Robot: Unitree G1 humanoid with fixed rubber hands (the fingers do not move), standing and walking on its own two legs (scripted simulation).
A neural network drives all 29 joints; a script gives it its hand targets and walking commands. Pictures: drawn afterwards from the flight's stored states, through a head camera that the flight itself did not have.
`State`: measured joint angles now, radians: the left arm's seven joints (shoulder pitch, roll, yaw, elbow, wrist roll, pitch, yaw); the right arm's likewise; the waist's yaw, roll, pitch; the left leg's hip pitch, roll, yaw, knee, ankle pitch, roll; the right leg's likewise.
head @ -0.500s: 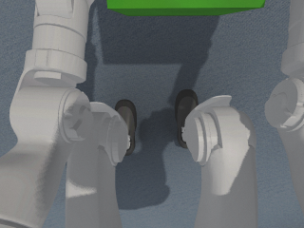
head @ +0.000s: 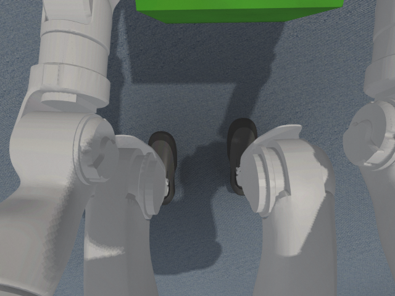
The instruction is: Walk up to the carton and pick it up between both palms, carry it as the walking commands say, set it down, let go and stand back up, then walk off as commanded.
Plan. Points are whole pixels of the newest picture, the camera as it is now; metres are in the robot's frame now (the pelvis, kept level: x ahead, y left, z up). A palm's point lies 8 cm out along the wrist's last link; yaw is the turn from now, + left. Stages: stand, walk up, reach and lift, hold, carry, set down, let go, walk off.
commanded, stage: set down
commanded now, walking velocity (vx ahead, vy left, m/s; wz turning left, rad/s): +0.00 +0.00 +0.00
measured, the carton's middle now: out of the picture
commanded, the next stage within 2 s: none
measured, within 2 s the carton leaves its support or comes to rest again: neither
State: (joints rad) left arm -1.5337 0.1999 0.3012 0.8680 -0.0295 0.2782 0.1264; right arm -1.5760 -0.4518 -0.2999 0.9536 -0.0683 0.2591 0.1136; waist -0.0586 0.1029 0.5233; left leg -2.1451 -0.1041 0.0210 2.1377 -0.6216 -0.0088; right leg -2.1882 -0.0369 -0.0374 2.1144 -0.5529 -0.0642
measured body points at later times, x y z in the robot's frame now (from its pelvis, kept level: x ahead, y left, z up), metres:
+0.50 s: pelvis +0.00 +0.00 +0.00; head +0.39 -0.06 +0.19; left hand +0.58 +0.08 -0.20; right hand +0.54 -0.27 -0.22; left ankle +0.10 +0.11 -0.36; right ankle +0.12 -0.11 -0.36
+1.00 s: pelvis +0.00 +0.00 +0.00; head +0.39 -0.05 +0.20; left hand +0.59 +0.10 -0.20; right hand +0.55 -0.31 -0.19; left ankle +0.10 +0.11 -0.36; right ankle +0.12 -0.11 -0.36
